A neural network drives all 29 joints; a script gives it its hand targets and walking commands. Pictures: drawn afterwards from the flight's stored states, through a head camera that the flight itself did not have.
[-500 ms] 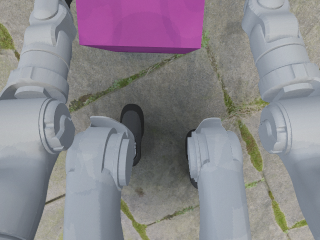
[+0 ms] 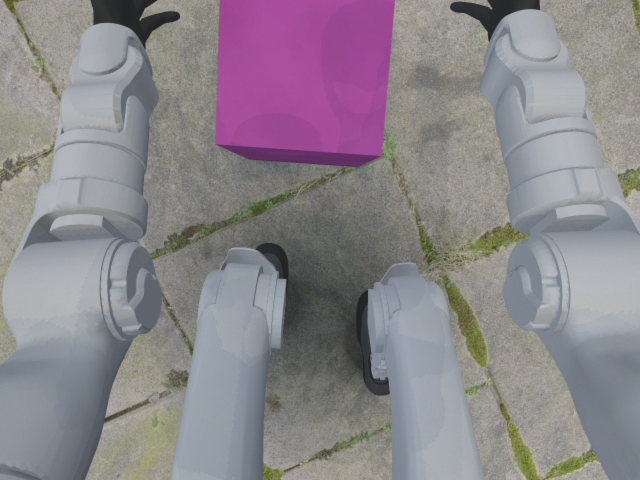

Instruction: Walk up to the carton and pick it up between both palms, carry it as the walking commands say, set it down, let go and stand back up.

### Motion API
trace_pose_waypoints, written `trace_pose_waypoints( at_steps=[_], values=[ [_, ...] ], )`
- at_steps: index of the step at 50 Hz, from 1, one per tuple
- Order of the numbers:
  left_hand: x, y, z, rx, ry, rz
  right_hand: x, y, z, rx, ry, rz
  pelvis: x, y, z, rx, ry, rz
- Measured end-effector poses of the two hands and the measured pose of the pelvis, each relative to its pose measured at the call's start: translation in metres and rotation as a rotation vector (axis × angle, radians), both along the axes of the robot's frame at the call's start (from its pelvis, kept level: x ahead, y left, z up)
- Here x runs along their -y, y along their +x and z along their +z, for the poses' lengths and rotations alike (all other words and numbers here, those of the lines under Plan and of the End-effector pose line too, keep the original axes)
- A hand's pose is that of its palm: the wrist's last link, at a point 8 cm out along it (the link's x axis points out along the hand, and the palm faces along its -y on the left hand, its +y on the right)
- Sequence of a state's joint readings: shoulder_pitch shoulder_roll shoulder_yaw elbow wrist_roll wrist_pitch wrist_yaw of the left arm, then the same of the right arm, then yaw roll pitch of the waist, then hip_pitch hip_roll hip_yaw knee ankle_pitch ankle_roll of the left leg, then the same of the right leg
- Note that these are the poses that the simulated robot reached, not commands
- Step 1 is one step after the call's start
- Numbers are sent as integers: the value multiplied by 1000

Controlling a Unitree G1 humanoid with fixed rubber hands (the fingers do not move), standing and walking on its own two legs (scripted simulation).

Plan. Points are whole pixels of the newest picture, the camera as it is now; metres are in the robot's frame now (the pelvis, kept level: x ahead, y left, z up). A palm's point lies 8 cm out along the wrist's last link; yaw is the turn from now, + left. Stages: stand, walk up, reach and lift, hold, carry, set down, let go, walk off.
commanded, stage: set down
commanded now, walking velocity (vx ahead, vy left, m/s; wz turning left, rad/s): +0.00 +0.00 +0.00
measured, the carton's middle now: (306, 86) +0.54 +0.07 -0.33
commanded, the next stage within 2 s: let go in 0.84 s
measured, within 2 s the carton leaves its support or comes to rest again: neither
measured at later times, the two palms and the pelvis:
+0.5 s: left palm out of the picture +0.53 +0.24 +0.03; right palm out of the picture +0.56 -0.13 +0.04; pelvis +0.02 +0.01 +0.14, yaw +0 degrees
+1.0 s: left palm out of the picture +0.50 +0.24 +0.10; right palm out of the picture +0.54 -0.14 +0.11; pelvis +0.05 +0.01 +0.23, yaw +1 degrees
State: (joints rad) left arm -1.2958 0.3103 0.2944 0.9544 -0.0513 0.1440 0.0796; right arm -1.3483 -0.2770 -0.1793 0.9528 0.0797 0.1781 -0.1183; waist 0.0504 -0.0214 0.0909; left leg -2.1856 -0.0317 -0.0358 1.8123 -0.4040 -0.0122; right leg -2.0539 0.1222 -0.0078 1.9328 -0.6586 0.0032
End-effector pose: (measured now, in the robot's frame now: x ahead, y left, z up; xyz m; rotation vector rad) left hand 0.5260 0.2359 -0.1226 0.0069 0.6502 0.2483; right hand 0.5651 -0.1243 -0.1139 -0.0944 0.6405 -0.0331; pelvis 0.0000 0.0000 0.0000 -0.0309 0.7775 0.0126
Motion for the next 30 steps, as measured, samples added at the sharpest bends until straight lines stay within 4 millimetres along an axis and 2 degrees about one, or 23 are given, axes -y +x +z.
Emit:
trace_pose_waypoints(
  at_steps=[13, 30],
  values=[
    [-2, 3, 76, 10, 7, -1, 6, 1, 75, 13, 5, -10, -6, 14, 66, -32, -7, 10],
    [-5, -1, 185, 26, -7, -9, 11, -3, 184, 21, 9, 4, -9, 29, 167, -2, -9, 17]
  ],
)
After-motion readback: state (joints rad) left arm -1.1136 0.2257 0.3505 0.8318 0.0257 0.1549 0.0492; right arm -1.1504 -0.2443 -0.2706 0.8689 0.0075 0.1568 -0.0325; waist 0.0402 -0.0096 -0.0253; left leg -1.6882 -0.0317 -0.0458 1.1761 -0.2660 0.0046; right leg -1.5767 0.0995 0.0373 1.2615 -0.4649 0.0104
